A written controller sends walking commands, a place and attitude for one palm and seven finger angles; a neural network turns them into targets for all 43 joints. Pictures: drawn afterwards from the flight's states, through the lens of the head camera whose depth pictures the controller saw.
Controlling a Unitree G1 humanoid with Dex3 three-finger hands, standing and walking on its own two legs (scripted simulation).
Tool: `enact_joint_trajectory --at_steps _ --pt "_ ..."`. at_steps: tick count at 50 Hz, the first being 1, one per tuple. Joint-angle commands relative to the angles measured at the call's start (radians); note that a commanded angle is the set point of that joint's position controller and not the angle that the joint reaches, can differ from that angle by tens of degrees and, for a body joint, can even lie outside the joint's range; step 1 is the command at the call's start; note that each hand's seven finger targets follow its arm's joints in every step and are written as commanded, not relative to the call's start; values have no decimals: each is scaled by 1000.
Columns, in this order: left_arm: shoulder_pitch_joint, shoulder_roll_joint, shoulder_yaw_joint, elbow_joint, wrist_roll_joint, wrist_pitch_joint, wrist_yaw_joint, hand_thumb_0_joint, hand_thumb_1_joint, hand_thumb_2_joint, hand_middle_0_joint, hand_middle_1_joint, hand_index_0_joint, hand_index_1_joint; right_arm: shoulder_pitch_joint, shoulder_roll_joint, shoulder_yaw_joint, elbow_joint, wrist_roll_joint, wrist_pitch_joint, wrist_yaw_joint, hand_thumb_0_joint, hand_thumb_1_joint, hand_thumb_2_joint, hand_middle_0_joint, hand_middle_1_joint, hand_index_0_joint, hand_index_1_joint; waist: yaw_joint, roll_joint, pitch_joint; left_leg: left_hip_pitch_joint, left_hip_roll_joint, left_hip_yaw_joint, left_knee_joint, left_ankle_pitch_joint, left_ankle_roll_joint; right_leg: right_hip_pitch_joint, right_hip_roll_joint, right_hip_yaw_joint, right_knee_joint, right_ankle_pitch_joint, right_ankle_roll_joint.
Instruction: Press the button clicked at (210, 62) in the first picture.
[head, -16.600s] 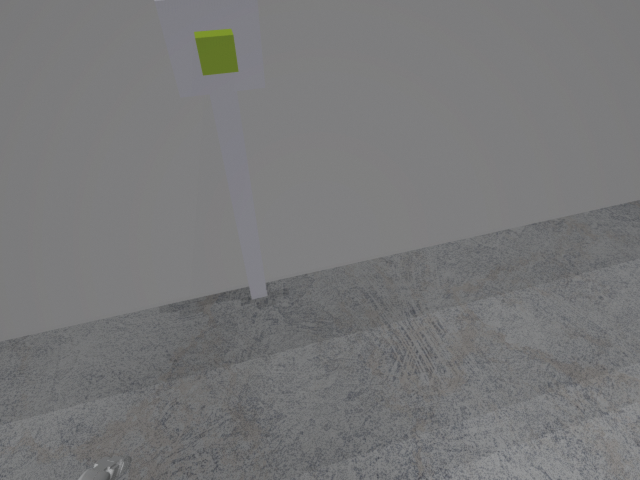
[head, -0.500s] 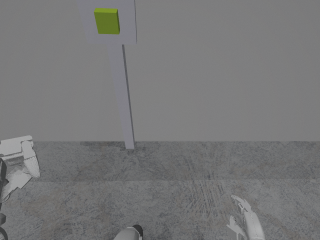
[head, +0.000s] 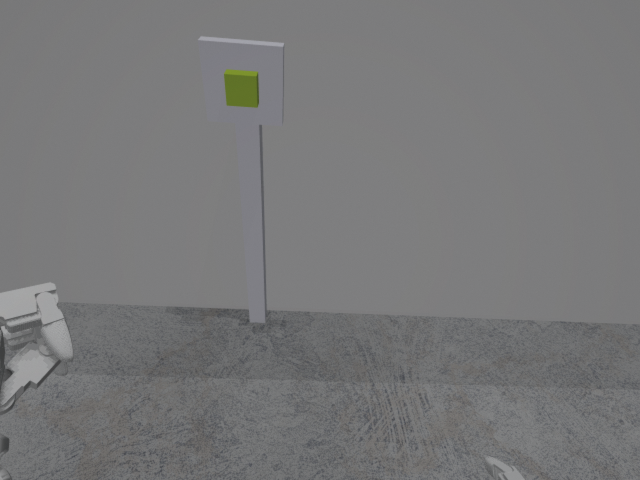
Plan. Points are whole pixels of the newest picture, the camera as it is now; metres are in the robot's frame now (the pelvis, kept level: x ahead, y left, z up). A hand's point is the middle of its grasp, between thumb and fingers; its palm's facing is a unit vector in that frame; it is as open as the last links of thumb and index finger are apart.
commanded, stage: stop stepping back and stand still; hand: left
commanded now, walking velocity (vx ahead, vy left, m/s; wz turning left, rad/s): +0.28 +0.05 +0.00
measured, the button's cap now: (242, 88) +0.86 +0.26 +0.15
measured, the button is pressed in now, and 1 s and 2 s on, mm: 0 0 0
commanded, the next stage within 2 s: let the arm hang, fingers relaxed in 0.50 s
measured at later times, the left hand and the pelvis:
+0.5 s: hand (45, 439) +0.10 +0.23 +0.16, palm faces +0.44 -0.77 -0.46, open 3.1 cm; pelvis -0.06 -0.02 -0.01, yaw +3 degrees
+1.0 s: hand out of the picture -0.06 +0.20 -0.18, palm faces +0.15 -0.96 -0.25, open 3.8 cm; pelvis -0.08 -0.01 -0.01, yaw +8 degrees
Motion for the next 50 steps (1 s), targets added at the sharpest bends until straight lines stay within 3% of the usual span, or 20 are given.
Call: enact_joint_trajectory --at_steps 1,2,4,5,8,13,14,16,19,23,29,30,32,37,39,41,42,45,47,50 --pt "-168 156 49 -194 10 -61 34 0 900 900 -1300 -1500 -1300 -1500 -137 -118 -30 -167 -10 -107 -22 0 -900 -900 200 300 200 300 -55 38 44 179 -16 58 -478 -88 52 -5 -175 192 -200 -361 -11" --pt "-154 157 55 -204 8 -67 38 0 900 900 -1300 -1500 -1300 -1500 -117 -123 -31 -175 -10 -118 -21 0 -900 -900 200 300 200 300 -59 108 41 191 -8 37 -611 -134 67 32 -128 170 -94 -360 3" --pt "-117 159 80 -262 16 -92 40 0 900 900 -1300 -1500 -1300 -1500 -103 -152 -48 -205 -5 -130 -6 0 -900 -900 200 300 200 300 -49 470 95 214 274 -399 -759 -340 192 -171 57 -3 354 -234 70" --pt "-73 194 114 -241 20 -86 36 0 900 900 -1300 -1500 -1300 -1500 -111 -136 -55 -212 2 -134 1 0 -900 -900 200 300 200 300 -60 369 101 192 353 -453 -767 -237 231 -239 49 15 544 -214 75" --pt "-11 201 156 -239 15 -106 19 0 900 900 -1300 -1500 -1300 -1500 -150 -121 -51 -175 6 -133 23 0 -900 -900 200 300 200 300 -52 251 198 102 298 -360 -733 -100 213 -274 -17 69 515 -149 59" --pt "-3 177 125 -135 7 -95 14 0 900 900 -1300 -1500 -1300 -1500 -156 -137 -50 -167 0 -111 3 0 -900 -900 200 300 200 300 -21 263 163 -186 185 -123 -573 -266 115 271 44 -36 110 -181 45" --pt "-10 190 135 -101 12 -89 14 0 900 900 -1300 -1500 -1300 -1500 -154 -126 -55 -162 1 -102 -1 0 -900 -900 200 300 200 300 -12 134 145 -256 119 -62 -368 -253 84 351 -3 74 -10 -244 14" --pt "-72 215 138 -101 2 -84 1 0 900 900 -1300 -1500 -1300 -1500 -184 -141 -78 -178 14 -92 8 0 -900 -900 200 300 200 300 -20 -229 152 -351 -20 -53 222 -154 33 210 -374 741 -353 -471 -136" --pt "-107 208 153 -133 2 -117 -13 0 900 900 -1300 -1500 -1300 -1500 -140 -110 -59 -135 0 -93 23 0 -900 -900 200 300 200 300 -56 -40 63 -186 40 -67 284 11 3 60 -310 529 -340 -478 -129" --pt "-45 185 122 -197 -8 -123 -12 0 900 900 -1300 -1500 -1300 -1500 -168 -94 -44 -148 1 -92 8 0 -900 -900 200 300 200 300 -49 -61 104 9 45 10 -8 63 16 -96 -236 264 -338 -363 -80" --pt "-42 159 108 -215 -6 -119 26 0 900 900 -1300 -1500 -1300 -1500 -127 -107 -45 -169 -9 -123 -20 0 -900 -900 200 300 200 300 -44 111 99 250 20 25 -501 12 48 -58 -155 210 -193 -344 -31" --pt "-130 -14 -258 571 67 78 -112 0 900 900 -1300 -1500 -1300 -1500 -49 -272 -93 30 4 -122 107 0 -900 -900 200 300 200 300 -148 304 141 297 180 -198 -447 283 96 -276 -112 46 186 -91 17" --pt "-131 -54 -231 548 40 196 -146 0 900 900 -1227 -1420 -1227 -1420 -45 -246 -95 -34 -2 -8 105 0 -900 -900 200 300 200 300 -95 328 158 103 314 -372 -560 526 211 -231 8 78 460 -291 86" --pt "-212 -10 -262 834 36 186 -154 0 900 900 -1043 -1220 -1043 -1220 -150 -219 -55 -37 -15 18 88 0 -900 -900 200 300 200 300 14 18 10 18 141 -168 -391 472 88 143 18 99 94 14 58" --pt "-223 104 -253 971 39 181 -152 0 900 900 -970 -1140 -970 -1140 -134 -140 -51 -22 1 46 89 0 -900 -900 200 300 200 300 0 -179 65 -54 -42 -35 -215 -71 -8 126 -243 458 -178 167 -38" --pt "-305 117 -276 1061 35 189 -155 0 900 900 -897 -1060 -897 -1060 -61 -135 -52 41 6 79 97 0 -900 -900 200 300 200 300 -52 24 127 72 -26 -32 -151 -140 3 -60 -256 440 -257 -213 -95" --pt "-351 91 -281 1103 32 191 -151 0 900 900 -860 -1020 -860 -1020 -68 -127 -50 73 1 87 98 0 -900 -900 200 300 200 300 -56 -28 181 88 -19 -41 -153 -75 8 -114 -196 433 -274 -279 -84" --pt "-360 52 -296 1233 20 183 -145 0 900 900 -750 -900 -750 -900 -13 -112 -40 146 7 84 97 0 -900 -900 200 300 200 300 -72 -36 145 182 6 -60 -342 112 12 -27 -125 293 -196 -29 -51" --pt "-327 -15 -296 1290 14 177 -139 0 900 900 -677 -820 -677 -820 -13 -122 -35 188 -2 68 88 0 -900 -900 200 300 200 300 -48 164 83 220 79 -151 -492 274 36 43 -49 203 -92 69 1" --pt "-315 5 -301 1386 14 190 -137 0 900 900 -567 -700 -567 -700 -72 -134 -38 225 -2 74 85 0 -900 -900 200 300 200 300 -13 281 125 70 92 -178 -602 14 42 154 -15 171 -112 -38 10"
